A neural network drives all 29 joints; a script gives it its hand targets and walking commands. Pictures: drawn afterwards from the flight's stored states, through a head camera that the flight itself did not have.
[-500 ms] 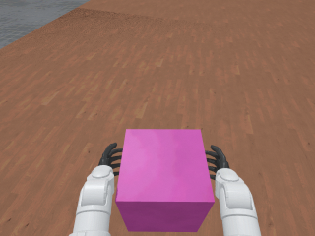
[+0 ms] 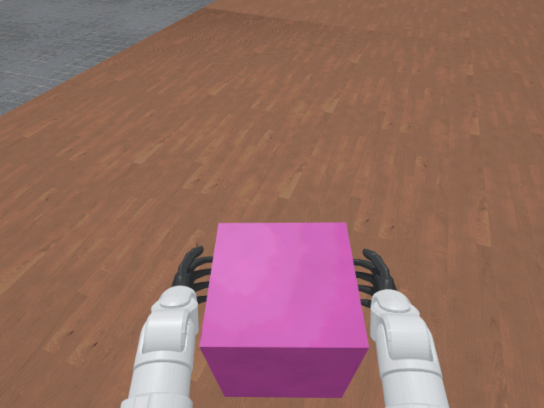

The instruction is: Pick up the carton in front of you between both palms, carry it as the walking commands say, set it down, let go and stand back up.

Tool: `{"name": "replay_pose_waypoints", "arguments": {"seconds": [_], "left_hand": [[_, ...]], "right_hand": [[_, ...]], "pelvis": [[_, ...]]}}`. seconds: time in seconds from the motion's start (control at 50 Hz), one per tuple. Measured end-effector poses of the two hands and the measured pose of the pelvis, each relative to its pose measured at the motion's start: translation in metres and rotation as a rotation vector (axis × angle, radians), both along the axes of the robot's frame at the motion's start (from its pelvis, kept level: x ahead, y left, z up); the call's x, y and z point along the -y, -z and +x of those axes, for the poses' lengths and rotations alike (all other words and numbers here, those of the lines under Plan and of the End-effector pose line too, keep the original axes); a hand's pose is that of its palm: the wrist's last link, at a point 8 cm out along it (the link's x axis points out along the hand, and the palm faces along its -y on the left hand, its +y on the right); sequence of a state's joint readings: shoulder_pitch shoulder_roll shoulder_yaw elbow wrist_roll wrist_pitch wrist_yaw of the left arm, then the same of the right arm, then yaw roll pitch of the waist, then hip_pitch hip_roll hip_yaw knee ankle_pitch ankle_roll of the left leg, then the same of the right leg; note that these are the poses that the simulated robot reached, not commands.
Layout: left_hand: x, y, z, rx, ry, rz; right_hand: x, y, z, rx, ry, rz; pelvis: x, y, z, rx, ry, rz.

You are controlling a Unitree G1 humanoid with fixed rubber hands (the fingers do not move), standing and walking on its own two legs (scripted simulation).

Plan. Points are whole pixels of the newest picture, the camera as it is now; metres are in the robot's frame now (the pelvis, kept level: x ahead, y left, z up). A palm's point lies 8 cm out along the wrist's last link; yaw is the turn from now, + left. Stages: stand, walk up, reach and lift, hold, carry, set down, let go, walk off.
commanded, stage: hold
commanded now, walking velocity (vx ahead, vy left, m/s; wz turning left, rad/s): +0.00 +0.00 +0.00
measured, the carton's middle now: (282, 313) +0.30 +0.01 -0.05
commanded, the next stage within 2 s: set down in 0.18 s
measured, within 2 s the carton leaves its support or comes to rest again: neither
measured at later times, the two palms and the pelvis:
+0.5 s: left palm (214, 283) +0.32 +0.11 +0.02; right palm (399, 285) +0.32 -0.18 +0.01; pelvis -0.01 -0.04 -0.01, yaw +2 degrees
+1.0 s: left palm (236, 309) +0.38 +0.11 -0.20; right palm (372, 316) +0.38 -0.19 -0.21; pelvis -0.04 +0.00 -0.13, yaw +2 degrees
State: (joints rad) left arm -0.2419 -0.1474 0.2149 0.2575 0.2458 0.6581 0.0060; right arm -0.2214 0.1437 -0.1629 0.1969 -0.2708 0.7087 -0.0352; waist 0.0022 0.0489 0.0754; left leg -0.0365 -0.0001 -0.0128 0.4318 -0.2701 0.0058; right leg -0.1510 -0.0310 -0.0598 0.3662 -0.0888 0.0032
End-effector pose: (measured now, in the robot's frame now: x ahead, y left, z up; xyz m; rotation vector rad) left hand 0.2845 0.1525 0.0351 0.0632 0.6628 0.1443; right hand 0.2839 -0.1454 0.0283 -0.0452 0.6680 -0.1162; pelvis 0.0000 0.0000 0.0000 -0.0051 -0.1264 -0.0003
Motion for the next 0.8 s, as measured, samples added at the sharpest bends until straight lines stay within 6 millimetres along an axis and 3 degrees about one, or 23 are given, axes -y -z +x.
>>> {"name": "replay_pose_waypoints", "arguments": {"seconds": [0.24, 0.36, 0.48, 0.62, 0.8], "left_hand": [[0.029, -0.003, -0.002, -0.001, 0.004, 0.016], [0.034, 0.000, 0.007, -0.012, -0.026, 0.000], [0.038, 0.015, 0.027, -0.027, -0.026, -0.005], [0.042, 0.064, 0.049, -0.055, -0.007, 0.021], [0.043, 0.172, 0.068, -0.035, 0.006, 0.013]], "right_hand": [[0.029, -0.001, -0.002, -0.001, 0.006, 0.017], [0.034, 0.002, 0.012, -0.013, 0.015, 0.055], [0.037, 0.017, 0.031, -0.029, 0.050, 0.094], [0.041, 0.069, 0.050, -0.054, 0.039, 0.072], [0.042, 0.180, 0.062, -0.034, 0.022, 0.031]], "pelvis": [[0.029, 0.002, -0.006, 0.005, -0.015, 0.006], [0.039, 0.004, -0.008, 0.002, -0.017, 0.005], [0.044, 0.012, -0.013, -0.027, -0.029, 0.004], [0.040, 0.029, -0.022, -0.164, -0.014, 0.011], [0.024, 0.069, -0.036, -0.461, -0.002, 0.028]]}}
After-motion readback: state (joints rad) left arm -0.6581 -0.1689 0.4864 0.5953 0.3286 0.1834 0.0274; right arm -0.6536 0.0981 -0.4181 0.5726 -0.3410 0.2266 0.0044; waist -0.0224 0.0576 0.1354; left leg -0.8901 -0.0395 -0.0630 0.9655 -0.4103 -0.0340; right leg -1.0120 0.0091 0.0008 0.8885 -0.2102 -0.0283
